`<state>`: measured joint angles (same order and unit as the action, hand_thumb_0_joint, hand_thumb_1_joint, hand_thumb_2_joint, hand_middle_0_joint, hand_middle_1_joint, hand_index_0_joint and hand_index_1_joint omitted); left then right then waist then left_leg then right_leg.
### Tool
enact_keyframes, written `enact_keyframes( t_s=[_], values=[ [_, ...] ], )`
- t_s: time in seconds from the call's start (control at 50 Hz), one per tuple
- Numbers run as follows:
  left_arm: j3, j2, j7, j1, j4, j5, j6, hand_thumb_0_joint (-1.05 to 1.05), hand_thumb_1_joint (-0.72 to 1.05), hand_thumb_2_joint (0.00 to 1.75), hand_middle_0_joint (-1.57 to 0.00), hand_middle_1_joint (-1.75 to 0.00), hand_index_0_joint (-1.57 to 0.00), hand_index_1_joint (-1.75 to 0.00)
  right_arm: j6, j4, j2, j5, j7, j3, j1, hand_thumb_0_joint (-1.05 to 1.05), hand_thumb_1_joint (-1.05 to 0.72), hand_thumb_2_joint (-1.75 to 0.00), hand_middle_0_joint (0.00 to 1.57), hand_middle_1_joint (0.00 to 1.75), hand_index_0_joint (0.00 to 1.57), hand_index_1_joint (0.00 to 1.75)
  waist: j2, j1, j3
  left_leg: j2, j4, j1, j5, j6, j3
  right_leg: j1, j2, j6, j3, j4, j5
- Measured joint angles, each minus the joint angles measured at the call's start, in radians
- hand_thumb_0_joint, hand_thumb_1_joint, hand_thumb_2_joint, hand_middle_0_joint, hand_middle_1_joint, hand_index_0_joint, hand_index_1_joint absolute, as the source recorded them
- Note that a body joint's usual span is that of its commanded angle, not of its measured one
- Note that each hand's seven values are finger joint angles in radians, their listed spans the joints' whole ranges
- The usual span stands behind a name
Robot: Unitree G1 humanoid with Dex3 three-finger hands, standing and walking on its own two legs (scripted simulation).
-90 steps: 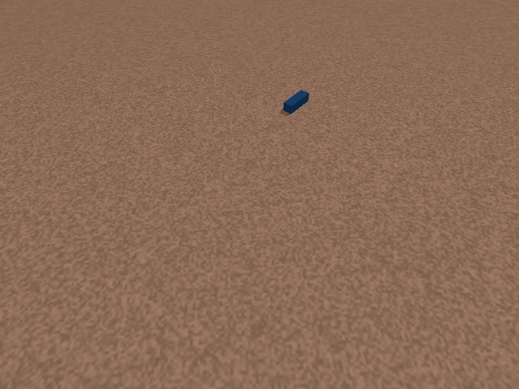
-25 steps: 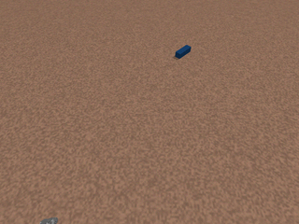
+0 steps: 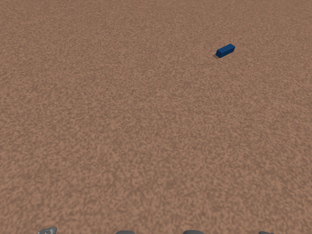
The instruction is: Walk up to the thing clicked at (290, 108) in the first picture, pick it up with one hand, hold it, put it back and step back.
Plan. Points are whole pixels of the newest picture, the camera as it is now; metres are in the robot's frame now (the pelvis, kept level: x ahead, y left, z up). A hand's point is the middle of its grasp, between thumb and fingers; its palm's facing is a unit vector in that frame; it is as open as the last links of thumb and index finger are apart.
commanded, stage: walk up
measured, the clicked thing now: (225, 50) +1.84 -0.79 -0.73
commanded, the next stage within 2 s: stand in 0.70 s
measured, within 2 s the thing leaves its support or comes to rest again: neither
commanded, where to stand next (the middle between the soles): +0.05 +0.00 m, yaw +5 degrees
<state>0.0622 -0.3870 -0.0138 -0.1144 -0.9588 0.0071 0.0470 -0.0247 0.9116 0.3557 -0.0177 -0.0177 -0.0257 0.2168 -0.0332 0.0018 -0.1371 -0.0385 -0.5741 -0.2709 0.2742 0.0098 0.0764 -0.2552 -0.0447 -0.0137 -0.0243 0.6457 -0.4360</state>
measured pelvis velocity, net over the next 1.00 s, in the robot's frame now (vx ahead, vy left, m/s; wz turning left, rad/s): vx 0.00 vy -0.03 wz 0.08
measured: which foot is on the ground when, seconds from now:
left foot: down 0.00-1.00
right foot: up 0.00-0.00, down 0.02-1.00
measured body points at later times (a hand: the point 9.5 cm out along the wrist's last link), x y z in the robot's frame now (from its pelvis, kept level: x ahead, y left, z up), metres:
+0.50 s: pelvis +0.00 -0.01 +0.01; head +0.01 +0.00 +0.46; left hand +0.05 +0.30 -0.12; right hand +0.12 -0.30 -0.11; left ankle +0.00 +0.12 -0.73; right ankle +0.00 -0.15 -0.73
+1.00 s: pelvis +0.00 -0.03 +0.02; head +0.02 -0.03 +0.47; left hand +0.04 +0.28 -0.12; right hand +0.11 -0.31 -0.12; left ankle +0.00 +0.12 -0.73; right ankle +0.00 -0.15 -0.73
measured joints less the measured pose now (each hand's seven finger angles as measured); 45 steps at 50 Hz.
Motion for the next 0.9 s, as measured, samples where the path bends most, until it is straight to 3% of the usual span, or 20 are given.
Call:
enact_keyframes(
  t_s=[0.04,0.08,0.14,0.16,0.22,0.28,0.48,0.7,0.9],
  values=[
    [-0.001,0.011,0.007,-0.009,-0.013,0.002,-0.017,0.01,0.9,0.89,-0.2,-0.3,-0.2,-0.3,0.013,0.0,0.009,0.012,0.001,0.001,-0.023,0.01,-0.9,-0.9,0.21,0.3,0.2,0.3,0.032,-0.006,-0.003,0.014,-0.048,-0.011,0.025,-0.012,0.013,0.037,0.015,0.021,0.015,-0.076,0.132],
    [-0.009,0.027,0.008,-0.023,-0.022,0.006,-0.028,0.01,0.9,0.89,-0.2,-0.3,-0.2,-0.3,0.03,0.006,0.016,0.023,0.001,-0.002,-0.041,0.01,-0.9,-0.9,0.21,0.3,0.2,0.3,0.067,-0.003,0.005,0.02,-0.092,-0.02,0.048,-0.006,0.033,0.055,0.025,0.035,0.038,-0.078,0.127],
    [-0.019,0.034,0.0,-0.043,-0.024,0.014,-0.028,0.01,0.9,0.89,-0.2,-0.3,-0.2,-0.3,0.039,0.012,0.017,0.021,0.007,-0.006,-0.048,0.01,-0.9,-0.9,0.21,0.3,0.2,0.3,0.057,-0.015,0.036,-0.004,-0.147,-0.017,0.2,0.002,-0.011,0.058,-0.009,0.035,0.04,-0.06,0.104],
    [-0.021,0.035,-0.001,-0.046,-0.024,0.015,-0.028,0.01,0.9,0.89,-0.2,-0.3,-0.21,-0.3,0.037,0.014,0.021,0.02,0.012,-0.006,-0.047,0.01,-0.9,-0.9,0.21,0.3,0.2,0.3,0.056,-0.014,0.045,-0.004,-0.125,-0.003,0.195,0.005,-0.021,0.06,-0.019,0.037,0.046,-0.058,0.1],
    [-0.024,0.034,-0.001,-0.036,-0.024,0.012,-0.033,0.01,0.9,0.89,-0.2,-0.31,-0.21,-0.3,0.025,0.028,0.029,0.013,0.022,-0.012,-0.049,0.0,-0.9,-0.9,0.21,0.3,0.2,0.3,0.06,-0.013,0.054,0.007,-0.017,0.042,0.006,0.002,-0.019,0.055,-0.03,0.052,0.066,-0.035,0.086],
    [-0.019,0.02,0.0,-0.025,-0.022,0.003,-0.032,0.01,0.9,0.89,-0.2,-0.3,-0.21,-0.3,0.019,0.049,0.01,0.006,0.027,-0.002,-0.058,0.0,-0.9,-0.9,0.21,0.3,0.2,0.3,0.028,-0.032,0.054,0.0,0.003,0.052,0.015,-0.004,-0.029,0.053,-0.037,0.044,0.055,-0.04,0.091],
    [-0.035,0.022,-0.004,-0.014,-0.071,0.002,-0.048,0.01,0.9,0.89,-0.2,-0.3,-0.2,-0.3,0.019,0.101,-0.006,0.012,0.032,0.019,-0.087,0.01,-0.9,-0.9,0.21,0.3,0.2,0.3,0.021,-0.019,0.063,0.024,0.088,0.078,-0.031,-0.02,0.009,0.118,-0.01,0.042,0.095,-0.188,0.169],
    [-0.027,0.024,-0.002,-0.001,-0.108,0.006,-0.049,0.01,0.9,0.89,-0.2,-0.3,-0.21,-0.3,0.026,0.135,0.001,0.015,0.028,0.017,-0.099,0.01,-0.9,-0.9,0.21,0.3,0.2,0.3,0.036,-0.017,0.072,0.027,0.12,0.091,-0.051,-0.029,0.032,0.143,-0.006,0.035,0.119,-0.226,0.183],
    [-0.046,0.032,-0.002,0.001,-0.154,0.004,-0.053,0.01,0.9,0.89,-0.2,-0.3,-0.2,-0.3,0.019,0.17,-0.008,0.014,0.026,0.025,-0.123,0.01,-0.9,-0.9,0.21,0.3,0.2,0.3,0.042,-0.015,0.067,0.043,0.2,0.123,-0.088,-0.038,0.012,0.156,0.007,0.029,0.099,-0.286,0.219]
  ],
)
